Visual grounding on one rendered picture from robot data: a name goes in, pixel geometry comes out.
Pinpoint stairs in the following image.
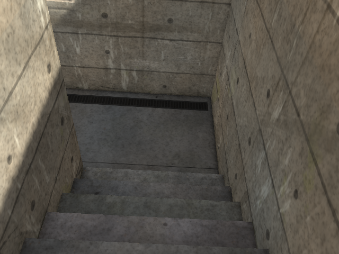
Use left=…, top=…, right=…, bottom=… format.
left=20, top=167, right=269, bottom=254

